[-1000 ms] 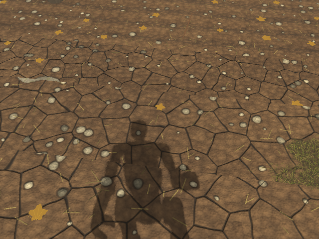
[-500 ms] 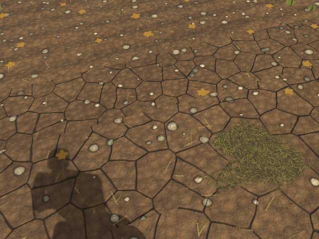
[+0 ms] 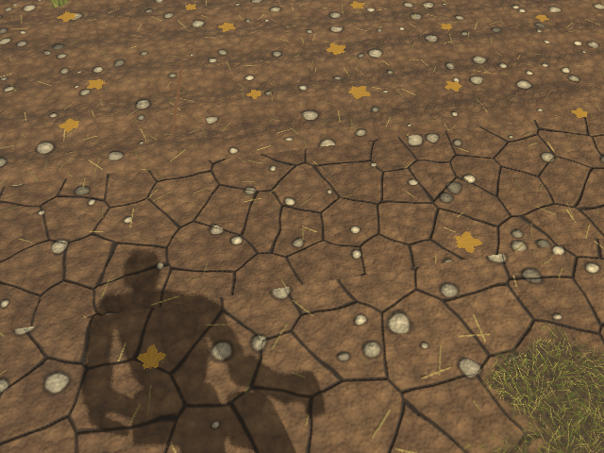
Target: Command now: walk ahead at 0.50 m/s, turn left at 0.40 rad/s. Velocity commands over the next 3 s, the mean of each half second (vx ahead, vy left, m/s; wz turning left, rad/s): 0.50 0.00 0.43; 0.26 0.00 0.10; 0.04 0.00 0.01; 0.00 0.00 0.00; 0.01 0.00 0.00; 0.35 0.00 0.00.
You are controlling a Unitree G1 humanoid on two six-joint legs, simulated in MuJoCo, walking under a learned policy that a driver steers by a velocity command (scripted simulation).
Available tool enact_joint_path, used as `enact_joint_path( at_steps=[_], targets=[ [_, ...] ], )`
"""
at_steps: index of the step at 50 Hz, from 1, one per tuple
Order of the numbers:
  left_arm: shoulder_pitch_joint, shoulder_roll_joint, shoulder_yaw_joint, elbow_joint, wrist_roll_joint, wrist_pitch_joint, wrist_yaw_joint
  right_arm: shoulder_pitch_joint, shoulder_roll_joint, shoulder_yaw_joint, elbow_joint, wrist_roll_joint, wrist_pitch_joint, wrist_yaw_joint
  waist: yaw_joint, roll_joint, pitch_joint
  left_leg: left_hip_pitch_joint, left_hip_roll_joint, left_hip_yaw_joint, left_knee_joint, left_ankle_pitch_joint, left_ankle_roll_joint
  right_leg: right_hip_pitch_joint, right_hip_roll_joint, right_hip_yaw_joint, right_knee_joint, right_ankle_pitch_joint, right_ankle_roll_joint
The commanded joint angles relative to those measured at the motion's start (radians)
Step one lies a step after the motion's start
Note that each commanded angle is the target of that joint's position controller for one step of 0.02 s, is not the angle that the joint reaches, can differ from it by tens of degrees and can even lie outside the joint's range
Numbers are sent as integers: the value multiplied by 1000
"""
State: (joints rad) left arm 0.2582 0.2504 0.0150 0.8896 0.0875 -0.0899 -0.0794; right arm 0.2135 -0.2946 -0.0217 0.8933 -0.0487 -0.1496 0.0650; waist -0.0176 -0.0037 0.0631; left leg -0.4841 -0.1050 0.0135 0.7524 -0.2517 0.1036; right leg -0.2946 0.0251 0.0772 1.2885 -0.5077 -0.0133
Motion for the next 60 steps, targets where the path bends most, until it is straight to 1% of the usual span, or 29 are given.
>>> enact_joint_path(
  at_steps=[1,2,5,7,8,10,11,13,14,17,21,23,24,25,26,27,28,30,31,33,36,38,40,41,42,44,46,50,60],
  targets=[
    [6,90,-11,-107,20,2,64,128,-54,2,13,-7,-12,-10,-7,-10,-87,305,310,-728,-419,-181,280,-454,-94,121,72,145,-4],
    [1,43,-28,-112,37,15,75,59,-31,14,2,-12,-13,-12,41,-11,-53,152,277,-678,-457,-182,257,-383,-125,122,2,174,5],
    [-11,69,-23,-136,11,37,90,15,-40,6,-8,8,-31,-27,38,-13,-78,47,198,-502,-481,-66,225,-320,-133,66,-134,190,70],
    [-58,16,-43,-158,6,38,76,127,-38,6,21,-16,-23,-25,5,4,-78,10,134,-367,-409,82,191,-284,-129,-21,-226,329,87],
    [-29,-6,-54,-150,31,37,52,189,-35,9,41,-37,-15,-28,4,14,-91,-42,94,-331,-320,102,167,-227,-118,-40,-142,445,67],
    [-82,27,-45,-192,24,33,32,258,-54,4,32,-38,-12,-23,-14,34,-75,-16,87,-365,-244,165,179,-273,-86,-76,-129,426,59],
    [-172,33,-46,-217,32,20,32,412,6,14,83,-44,-18,-51,-110,47,-56,344,127,-486,-174,40,200,-608,-111,81,-234,512,67],
    [-314,34,-48,-234,28,4,42,600,38,12,152,-27,-11,-80,-217,51,-6,711,174,-597,-50,-31,203,-985,-124,110,-449,556,76],
    [-340,26,-51,-225,31,-5,42,551,99,34,109,-11,-7,-81,-216,6,1,568,110,-518,22,-120,175,-859,-126,82,-646,799,66],
    [-298,-25,-68,-266,22,17,8,353,-19,26,41,-32,23,4,-101,80,29,-275,29,-438,-96,-282,183,-36,-69,-103,-608,972,26],
    [-234,67,-47,-194,12,23,21,385,-47,17,63,18,8,-9,-98,20,91,30,40,-543,143,-261,131,-32,-82,-54,-840,806,36],
    [-1,85,-29,-78,-5,21,26,388,-49,19,89,43,25,-6,5,-24,53,122,-30,-439,431,-47,74,211,-96,-120,-1122,965,19],
    [272,136,3,24,-9,15,27,367,-45,27,86,6,45,32,100,-4,5,-38,-21,-397,620,91,22,506,-168,-104,-1076,1031,-39],
    [549,191,39,78,-24,6,5,497,72,41,84,-22,33,63,115,-208,-340,-342,-87,-272,1067,-202,-62,1087,-328,17,-611,1452,-288],
    [492,209,40,38,-5,13,-23,585,82,46,80,-21,42,67,84,-215,-490,-567,-113,-209,1376,-591,-102,1220,-484,259,-554,1613,-470],
    [338,206,50,-5,27,30,-13,381,-8,19,-30,-25,54,58,123,-79,-318,-794,-66,-161,1324,-501,-130,1075,-508,386,-716,1078,-454],
    [185,144,41,-41,32,33,6,270,1,22,-74,-20,62,36,105,-3,-176,-864,37,-188,1262,-344,-112,815,-530,394,-869,528,-413],
    [-24,-67,-38,-80,1,-7,32,151,26,26,-80,-46,64,-21,-32,103,21,-526,219,-229,685,20,-60,170,-426,221,-1082,626,-352],
    [-78,-60,-36,-88,-17,-21,38,123,50,31,-83,-54,70,-18,-75,-9,67,-338,260,-166,503,41,-55,-45,-346,117,-1089,793,-343],
    [-62,7,-21,-65,-59,-59,49,140,85,36,-46,-26,69,11,-79,-38,-32,18,237,-41,134,284,-82,-216,-175,-80,-1049,901,-257],
    [-11,174,41,-37,-62,-68,26,75,37,30,-51,13,72,36,-66,-22,-48,172,156,-4,-76,341,-119,-175,-194,-62,-991,1014,-224],
    [-35,153,44,-39,-66,-53,2,27,-50,-7,-58,10,49,20,-83,7,-89,195,146,-25,-150,406,-86,-51,-202,-50,-881,1048,-186],
    [24,79,35,-34,-93,-40,-8,-20,-126,-35,-69,23,28,1,-58,62,-152,306,192,-61,-214,826,5,12,-108,-117,-759,930,-84],
    [254,6,24,2,-100,-38,3,-88,-128,-19,-93,60,26,14,66,133,-342,546,356,-235,-182,1024,160,-14,-87,-110,-722,691,23],
    [275,22,25,12,-110,-29,13,-94,-63,1,-99,71,35,24,51,98,-380,589,391,-292,-170,937,188,-32,-71,-120,-679,499,76],
    [171,81,52,-20,-91,-7,16,-143,-97,-8,-90,70,53,27,54,74,-256,429,329,-242,-218,679,97,-18,-62,-131,-710,365,80],
    [166,71,56,-14,-85,-1,17,-220,-85,-7,-99,56,70,31,75,64,-199,341,286,-189,-203,613,51,20,-73,-122,-777,305,65],
    [104,94,73,-21,-88,-13,15,-227,-98,-18,-91,41,72,26,43,5,-237,318,221,-109,-160,587,22,85,-82,-127,-762,509,16],
    [49,113,96,-5,-78,3,-14,-278,-97,-32,-42,50,67,-6,40,6,-125,292,172,-62,-209,308,-17,26,-98,-114,-830,274,-14]
  ],
)
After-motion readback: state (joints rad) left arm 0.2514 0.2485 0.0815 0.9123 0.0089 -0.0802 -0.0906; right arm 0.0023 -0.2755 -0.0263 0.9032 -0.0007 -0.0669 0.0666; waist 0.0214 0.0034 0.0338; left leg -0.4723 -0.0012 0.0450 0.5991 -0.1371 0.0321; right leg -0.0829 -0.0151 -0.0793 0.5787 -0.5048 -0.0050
